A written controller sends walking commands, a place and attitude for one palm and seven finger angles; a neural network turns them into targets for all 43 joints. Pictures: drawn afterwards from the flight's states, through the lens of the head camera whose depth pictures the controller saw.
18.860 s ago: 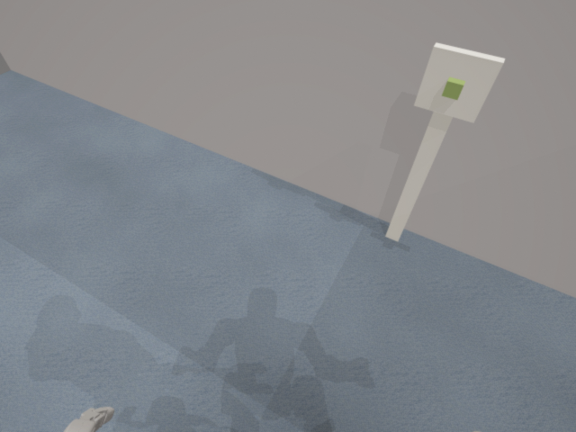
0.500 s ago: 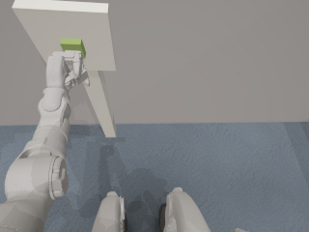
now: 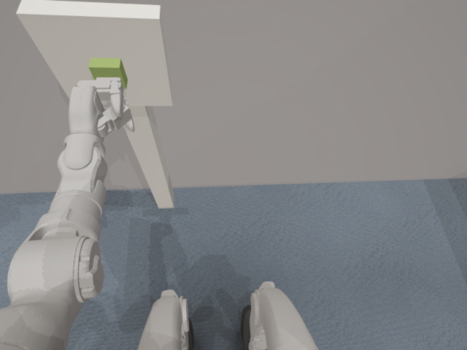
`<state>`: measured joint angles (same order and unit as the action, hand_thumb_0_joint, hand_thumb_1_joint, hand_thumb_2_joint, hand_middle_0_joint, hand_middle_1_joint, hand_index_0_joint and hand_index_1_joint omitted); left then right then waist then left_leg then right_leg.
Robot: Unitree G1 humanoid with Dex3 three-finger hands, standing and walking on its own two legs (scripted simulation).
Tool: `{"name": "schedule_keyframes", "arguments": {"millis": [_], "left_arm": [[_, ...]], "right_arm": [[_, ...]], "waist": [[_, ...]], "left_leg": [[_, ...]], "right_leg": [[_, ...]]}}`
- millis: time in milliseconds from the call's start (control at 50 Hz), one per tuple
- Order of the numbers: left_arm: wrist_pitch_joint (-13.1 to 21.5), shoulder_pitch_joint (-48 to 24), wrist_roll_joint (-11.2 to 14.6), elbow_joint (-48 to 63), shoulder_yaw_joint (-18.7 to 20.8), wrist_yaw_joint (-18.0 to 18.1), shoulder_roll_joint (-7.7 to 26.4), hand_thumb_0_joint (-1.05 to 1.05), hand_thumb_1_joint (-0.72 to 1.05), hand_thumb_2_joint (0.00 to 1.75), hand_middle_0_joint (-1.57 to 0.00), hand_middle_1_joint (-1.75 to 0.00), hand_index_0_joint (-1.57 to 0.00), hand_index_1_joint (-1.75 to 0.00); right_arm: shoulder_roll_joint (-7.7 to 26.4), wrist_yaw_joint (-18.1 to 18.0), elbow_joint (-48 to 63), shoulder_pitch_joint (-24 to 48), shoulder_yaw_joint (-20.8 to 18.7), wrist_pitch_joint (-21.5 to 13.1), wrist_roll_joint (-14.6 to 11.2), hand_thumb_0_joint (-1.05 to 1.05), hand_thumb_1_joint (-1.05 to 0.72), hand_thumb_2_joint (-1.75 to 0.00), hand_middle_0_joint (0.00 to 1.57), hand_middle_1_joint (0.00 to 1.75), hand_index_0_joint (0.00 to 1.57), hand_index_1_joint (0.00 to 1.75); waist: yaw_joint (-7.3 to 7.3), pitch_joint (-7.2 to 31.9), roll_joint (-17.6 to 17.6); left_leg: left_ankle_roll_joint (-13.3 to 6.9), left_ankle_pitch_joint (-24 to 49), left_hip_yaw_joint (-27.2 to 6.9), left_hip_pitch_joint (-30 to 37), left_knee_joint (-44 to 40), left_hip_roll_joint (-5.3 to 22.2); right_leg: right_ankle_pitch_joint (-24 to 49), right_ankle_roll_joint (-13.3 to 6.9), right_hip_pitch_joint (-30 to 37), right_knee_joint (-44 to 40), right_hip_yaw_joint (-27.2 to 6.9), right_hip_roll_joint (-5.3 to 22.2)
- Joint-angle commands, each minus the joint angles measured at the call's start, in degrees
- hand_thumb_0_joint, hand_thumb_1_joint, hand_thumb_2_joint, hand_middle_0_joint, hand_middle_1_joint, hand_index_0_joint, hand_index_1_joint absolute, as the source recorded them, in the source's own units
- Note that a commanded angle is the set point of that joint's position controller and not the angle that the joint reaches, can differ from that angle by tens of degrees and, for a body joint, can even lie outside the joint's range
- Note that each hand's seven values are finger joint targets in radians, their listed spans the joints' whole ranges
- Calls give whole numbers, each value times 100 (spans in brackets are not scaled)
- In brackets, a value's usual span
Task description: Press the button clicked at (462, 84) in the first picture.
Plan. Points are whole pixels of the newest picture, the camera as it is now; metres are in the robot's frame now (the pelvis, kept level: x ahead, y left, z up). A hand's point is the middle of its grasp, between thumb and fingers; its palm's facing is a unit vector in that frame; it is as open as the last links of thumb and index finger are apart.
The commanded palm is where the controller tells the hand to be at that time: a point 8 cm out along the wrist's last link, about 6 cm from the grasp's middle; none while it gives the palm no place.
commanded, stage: pull the fist back off the button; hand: left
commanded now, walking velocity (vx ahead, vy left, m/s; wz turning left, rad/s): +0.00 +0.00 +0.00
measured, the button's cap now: (109, 70) +0.55 +0.17 +0.09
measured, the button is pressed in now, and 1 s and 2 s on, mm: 7 0 0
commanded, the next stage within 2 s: draw the hand back to the body in 0.80 s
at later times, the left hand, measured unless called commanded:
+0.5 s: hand (134, 137) +0.45 +0.13 +0.06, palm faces -0.02 -1.00 -0.03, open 3.1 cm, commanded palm +0.41 +0.19 +0.06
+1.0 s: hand (121, 155) +0.41 +0.15 +0.06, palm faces -0.03 -1.00 -0.03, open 3.1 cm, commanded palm +0.37 +0.20 +0.08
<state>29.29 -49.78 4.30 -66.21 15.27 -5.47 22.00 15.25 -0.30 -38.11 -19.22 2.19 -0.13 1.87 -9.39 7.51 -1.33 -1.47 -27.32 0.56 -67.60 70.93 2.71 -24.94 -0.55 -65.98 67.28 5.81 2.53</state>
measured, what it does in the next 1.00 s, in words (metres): stands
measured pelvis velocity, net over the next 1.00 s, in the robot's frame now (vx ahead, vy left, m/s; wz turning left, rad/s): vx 0.04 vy -0.02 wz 0.00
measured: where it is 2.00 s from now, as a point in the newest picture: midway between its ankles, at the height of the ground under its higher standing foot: outside the picture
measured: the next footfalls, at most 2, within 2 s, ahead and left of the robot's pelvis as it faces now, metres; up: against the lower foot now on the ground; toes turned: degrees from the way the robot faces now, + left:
none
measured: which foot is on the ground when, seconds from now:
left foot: down 0.00-1.00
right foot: down 0.00-1.00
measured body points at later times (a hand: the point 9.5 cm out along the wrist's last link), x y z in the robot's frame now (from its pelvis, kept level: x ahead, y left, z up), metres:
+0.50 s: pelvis +0.05 +0.00 +0.03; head +0.16 +0.00 +0.46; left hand +0.44 +0.19 +0.06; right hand +0.15 -0.26 -0.09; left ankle +0.05 +0.10 -0.63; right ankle +0.06 -0.12 -0.63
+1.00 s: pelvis +0.04 -0.02 +0.02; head +0.14 -0.01 +0.46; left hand +0.41 +0.20 +0.07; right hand +0.19 -0.27 -0.09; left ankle +0.05 +0.10 -0.63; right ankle +0.06 -0.12 -0.63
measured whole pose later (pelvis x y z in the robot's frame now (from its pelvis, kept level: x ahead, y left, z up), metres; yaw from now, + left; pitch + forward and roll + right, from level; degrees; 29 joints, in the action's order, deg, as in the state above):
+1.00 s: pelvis +0.04 -0.02 +0.02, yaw +0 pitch +19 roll -1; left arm 24.4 -14.1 10.7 -28.3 9.8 -9.9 13.5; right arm 13.4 -1.4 -33.1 -12.0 0.2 0.2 -0.7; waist -3.0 7.9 -1.0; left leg 0.1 -30.5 1.1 -54.4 65.8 3.2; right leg -28.8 -1.3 -54.1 63.9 5.2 1.6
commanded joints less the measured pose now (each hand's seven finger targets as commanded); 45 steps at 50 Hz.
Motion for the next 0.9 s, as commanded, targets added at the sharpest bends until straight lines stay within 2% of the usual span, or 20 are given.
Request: {"name": "schedule_keyframes", "arguments": {"millis": [0,60,80,100,160,240,280,300,340,420,460,520,560,620,640,680,740,760,820,880], "left_arm": [[367,-2724,123,1700,86,-20,814,0,90,90,-130,-150,-130,-150],[406,-2313,163,1815,-77,-58,514,0,90,90,-130,-150,-130,-150],[406,-2177,185,1843,1,-49,551,0,90,90,-130,-150,-130,-150],[443,-2008,186,2020,54,-48,613,0,90,90,-130,-150,-130,-150],[474,-1562,236,2241,-105,-55,292,0,90,90,-130,-150,-130,-150],[429,-597,294,2649,-233,-42,9,0,90,90,-130,-150,-130,-150],[362,-63,335,2812,-91,-7,97,0,90,90,-130,-150,-130,-150],[330,197,334,2898,-54,14,120,0,90,90,-130,-150,-130,-150],[289,619,328,3112,-74,20,66,0,90,90,-130,-150,-130,-150],[356,1308,406,4208,-219,6,-77,0,90,90,-130,-150,-130,-150],[328,1534,455,4446,-483,-36,-355,0,90,90,-130,-150,-130,-150],[251,2009,490,4641,-516,-71,-373,0,90,90,-130,-150,-130,-150],[197,1913,500,4619,-594,-90,-457,0,90,90,-130,-150,-130,-150],[232,2038,547,4959,-539,-156,-349,0,90,90,-130,-150,-130,-150],[224,2191,566,4898,-465,-184,-309,0,90,90,-130,-150,-130,-150],[221,2310,594,4936,-490,-259,-328,0,90,90,-130,-150,-130,-150],[186,2026,612,4936,-615,-339,-372,0,90,90,-130,-150,-130,-150],[169,1860,633,4895,-508,-341,-262,0,90,90,-130,-150,-130,-150],[87,1858,659,4660,-347,-391,-94,0,90,90,-130,-150,-130,-150],[52,1651,679,4625,-362,-434,-130,0,90,90,-130,-150,-130,-150]], "right_arm": [[1039,-34,436,-631,-436,-89,-43,0,-90,-90,20,30,20,30],[982,-14,482,-580,-457,-28,-83,0,-90,-90,20,30,20,30],[979,-11,487,-564,-461,-5,-74,0,-90,-90,20,30,20,30],[974,-8,522,-543,-475,17,-88,0,-90,-90,20,30,20,30],[913,12,579,-483,-502,71,-100,0,-90,-90,20,30,20,30],[849,41,681,-380,-548,128,-141,0,-90,-90,20,30,20,30],[826,66,753,-332,-549,155,-151,0,-90,-90,20,30,20,30],[817,65,791,-302,-556,174,-161,0,-90,-90,20,30,20,30],[778,73,880,-246,-545,185,-178,0,-90,-90,20,30,20,30],[697,77,1070,-108,-594,139,-198,0,-90,-90,20,30,20,30],[646,79,1046,-39,-588,120,-214,0,-90,-90,20,30,20,30],[652,55,1080,45,-597,82,-224,0,-90,-90,20,30,20,30],[642,17,1031,139,-586,51,-228,0,-90,-90,20,30,20,30],[638,-40,1071,252,-589,-37,-230,0,-90,-90,20,30,20,30],[629,-54,1049,287,-575,-57,-228,0,-90,-90,20,30,20,30],[619,-73,1057,360,-566,-91,-238,0,-90,-90,20,30,20,30],[625,-115,1026,412,-548,-146,-240,0,-90,-90,20,30,20,30],[642,-134,995,412,-543,-163,-236,0,-90,-90,20,30,20,30],[666,-171,993,406,-525,-204,-244,0,-90,-90,20,30,20,30],[655,-185,997,438,-518,-237,-254,0,-90,-90,20,30,20,30]], "waist": [[-124,2842,-562],[-63,2709,-532],[-19,2635,-446],[63,2737,-464],[115,2707,-391],[278,2719,-360],[403,2581,-190],[423,2577,-12],[493,2492,68],[631,2818,-164],[560,2584,-174],[577,2381,-42],[483,2173,85],[534,2340,23],[590,2344,7],[588,2258,40],[500,2212,-47],[486,2183,-22],[526,2186,86],[545,2324,-65]], "left_leg": [[57,250,-502,2411,-1225,-197],[80,496,-489,2565,-1277,-177],[76,565,-460,2524,-1281,-181],[85,676,-439,2572,-1292,-181],[92,1040,-405,2738,-1292,-169],[120,1631,-329,2950,-1305,-142],[117,1748,-255,2763,-1336,-169],[98,1787,-209,2661,-1331,-171],[97,1957,-166,2557,-1343,-181],[108,2456,-105,2884,-1326,-175],[111,2571,-102,2937,-1321,-157],[100,2415,-93,2796,-1331,-169],[89,2077,-66,2622,-1293,-188],[68,1950,-62,2611,-1259,-224],[73,1948,-56,2590,-1255,-231],[73,1886,-62,2543,-1254,-238],[63,1723,-90,2512,-1198,-236],[66,1634,-102,2457,-1182,-236],[53,1474,-99,2283,-1170,-250],[57,1440,-83,2344,-1159,-262]], "right_leg": [[144,-100,1122,-1027,-319,-344],[288,-105,1135,-1032,-280,-359],[344,-102,1229,-1053,-280,-359],[410,-106,1343,-1039,-286,-358],[668,-102,1445,-1047,-268,-365],[1112,-111,1659,-1038,-245,-370],[1352,-99,1997,-1062,-265,-371],[1491,-83,2153,-1065,-293,-372],[1754,-78,2330,-1028,-311,-358],[2244,-80,2655,-990,-360,-343],[2331,-55,2588,-1023,-341,-333],[2278,-58,2647,-1058,-350,-318],[2135,-22,2557,-1081,-369,-294],[2077,-40,2681,-1079,-422,-268],[2102,-41,2723,-1068,-432,-265],[2054,-38,2709,-1075,-422,-261],[1866,-29,2549,-1064,-439,-258],[1791,-26,2536,-1068,-446,-250],[1646,-36,2627,-1091,-488,-255],[1592,-29,2583,-1088,-501,-237]]}}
